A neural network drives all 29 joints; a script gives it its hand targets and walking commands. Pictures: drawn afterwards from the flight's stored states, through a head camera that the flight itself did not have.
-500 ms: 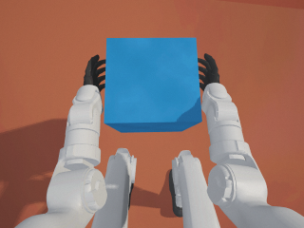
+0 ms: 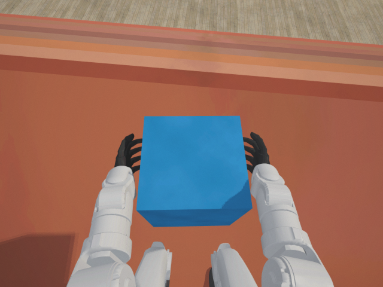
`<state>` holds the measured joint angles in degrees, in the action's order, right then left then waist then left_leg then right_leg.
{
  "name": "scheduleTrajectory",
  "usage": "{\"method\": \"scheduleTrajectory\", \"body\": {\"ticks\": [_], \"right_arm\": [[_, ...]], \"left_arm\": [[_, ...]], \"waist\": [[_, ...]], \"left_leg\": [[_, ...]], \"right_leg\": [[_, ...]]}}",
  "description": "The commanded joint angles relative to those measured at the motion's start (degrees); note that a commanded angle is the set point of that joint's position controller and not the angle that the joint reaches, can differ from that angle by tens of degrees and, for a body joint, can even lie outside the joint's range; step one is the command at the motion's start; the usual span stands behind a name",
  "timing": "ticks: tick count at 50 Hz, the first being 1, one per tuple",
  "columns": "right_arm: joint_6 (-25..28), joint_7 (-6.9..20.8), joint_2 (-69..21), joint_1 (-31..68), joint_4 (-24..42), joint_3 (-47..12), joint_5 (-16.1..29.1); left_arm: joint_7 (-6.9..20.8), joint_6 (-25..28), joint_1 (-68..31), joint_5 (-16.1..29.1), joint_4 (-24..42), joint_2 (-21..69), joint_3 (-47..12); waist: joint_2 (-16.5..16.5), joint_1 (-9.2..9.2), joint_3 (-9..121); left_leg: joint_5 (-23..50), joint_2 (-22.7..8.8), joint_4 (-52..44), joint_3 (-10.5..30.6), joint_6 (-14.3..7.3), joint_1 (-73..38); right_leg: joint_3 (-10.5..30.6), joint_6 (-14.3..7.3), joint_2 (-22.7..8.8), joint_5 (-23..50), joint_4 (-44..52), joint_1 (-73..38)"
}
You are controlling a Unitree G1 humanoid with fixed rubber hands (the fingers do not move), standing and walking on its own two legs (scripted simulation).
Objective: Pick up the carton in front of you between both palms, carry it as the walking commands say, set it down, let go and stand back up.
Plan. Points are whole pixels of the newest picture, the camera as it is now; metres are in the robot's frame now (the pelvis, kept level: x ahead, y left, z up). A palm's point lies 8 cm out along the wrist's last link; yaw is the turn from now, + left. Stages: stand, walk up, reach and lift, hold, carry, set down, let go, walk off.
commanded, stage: reach and lift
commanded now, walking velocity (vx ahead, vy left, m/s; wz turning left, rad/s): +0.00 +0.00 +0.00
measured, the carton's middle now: (192, 177) +0.37 +0.01 -0.10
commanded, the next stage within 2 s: hold in 1.54 s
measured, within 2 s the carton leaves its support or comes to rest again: neither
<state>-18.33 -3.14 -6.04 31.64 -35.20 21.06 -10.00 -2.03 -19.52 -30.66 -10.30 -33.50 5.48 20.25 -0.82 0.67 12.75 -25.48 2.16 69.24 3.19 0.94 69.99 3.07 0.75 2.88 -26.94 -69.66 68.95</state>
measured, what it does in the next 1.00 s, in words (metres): rises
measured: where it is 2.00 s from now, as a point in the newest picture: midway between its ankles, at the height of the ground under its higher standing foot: outside the picture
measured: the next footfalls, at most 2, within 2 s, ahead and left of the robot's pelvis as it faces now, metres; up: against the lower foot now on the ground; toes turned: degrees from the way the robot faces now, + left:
none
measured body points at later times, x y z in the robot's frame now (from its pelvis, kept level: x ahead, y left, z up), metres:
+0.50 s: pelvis +0.04 +0.00 +0.11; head +0.03 +0.00 +0.56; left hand +0.34 +0.15 +0.11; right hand +0.35 -0.15 +0.11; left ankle +0.06 +0.12 -0.62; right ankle +0.05 -0.12 -0.62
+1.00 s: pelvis +0.02 +0.00 +0.11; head +0.01 +0.00 +0.56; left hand +0.34 +0.15 +0.14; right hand +0.34 -0.15 +0.14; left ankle +0.06 +0.12 -0.62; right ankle +0.05 -0.12 -0.62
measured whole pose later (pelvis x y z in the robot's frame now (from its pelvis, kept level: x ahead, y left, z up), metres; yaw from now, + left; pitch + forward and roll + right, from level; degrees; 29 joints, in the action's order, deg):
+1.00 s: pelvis +0.02 +0.00 +0.11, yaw +0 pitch -5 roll +0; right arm -34.5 1.2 -9.8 20.1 -21.8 19.1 -17.0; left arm 1.2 -35.4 -19.3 -16.8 -20.6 9.8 18.2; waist -0.4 0.3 -2.3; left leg -11.8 1.2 26.6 3.5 0.3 10.0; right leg 4.2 0.3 1.3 -13.0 -27.0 9.2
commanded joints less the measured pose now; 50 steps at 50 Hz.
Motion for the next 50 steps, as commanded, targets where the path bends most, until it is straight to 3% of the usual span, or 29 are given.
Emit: {"method": "scheduleTrajectory", "body": {"ticks": [1, 11, 20, 24, 33, 40, 50], "right_arm": [[0.15, 13.73, -61.19, 28.52, -1.28, -33.23, 6.84], [-2.17, 14.28, -61.39, 18.50, 2.34, -36.24, 6.49], [-8.14, 15.19, -60.46, 11.57, 8.97, -39.14, 7.19], [-11.66, 15.60, -59.59, 10.30, 12.58, -40.05, 7.66], [-15.45, 17.23, -57.45, 14.39, 9.45, -32.65, 4.34], [-14.79, 17.78, -58.83, 20.17, 10.67, -33.71, 4.85], [-15.61, 17.48, -57.31, 17.57, 12.09, -33.84, 4.71]], "left_arm": [[12.67, 0.73, -29.31, 7.05, -0.31, 60.13, -33.60], [13.24, -1.44, -19.52, 7.19, 3.37, 60.22, -36.59], [14.22, -7.39, -12.83, 8.40, 9.54, 59.60, -39.49], [14.62, -10.74, -11.53, 8.69, 12.79, 58.82, -40.42], [15.83, -14.47, -15.40, 4.72, 9.77, 56.74, -32.61], [16.26, -13.95, -21.14, 5.28, 10.99, 58.52, -33.79], [15.85, -14.84, -18.57, 5.33, 12.40, 57.64, -34.35]], "waist": [[0.95, 0.29, 31.79], [0.72, 0.08, 22.12], [0.76, -0.26, 12.62], [0.37, -0.51, 7.12], [0.75, -0.17, -4.43], [0.82, -0.39, 0.29], [0.85, -0.49, 1.06]], "left_leg": [[14.22, 5.90, -12.35, 0.07, -0.70, -28.75], [21.50, 4.67, -25.25, 1.61, -0.92, -43.96], [27.34, 3.62, -36.27, 1.78, -0.70, -57.17], [26.18, 3.13, -41.17, 1.75, -0.80, -61.56], [13.37, 2.60, -46.24, 0.59, -1.37, -62.37], [13.76, 2.57, -45.73, 0.43, -1.22, -64.43], [18.30, 2.74, -47.08, 0.42, -0.77, -67.11]], "right_leg": [[0.10, -0.58, 5.75, 12.63, 13.26, -21.48], [2.06, -0.76, 4.12, 21.00, 26.13, -38.43], [2.49, -0.69, 2.75, 27.26, 37.66, -52.30], [2.23, -0.65, 2.30, 26.47, 42.55, -57.09], [1.46, -1.48, 1.60, 13.69, 47.52, -57.32], [1.09, -1.37, 1.85, 13.84, 46.98, -58.91], [0.90, -1.18, 2.11, 18.31, 48.14, -61.37]]}}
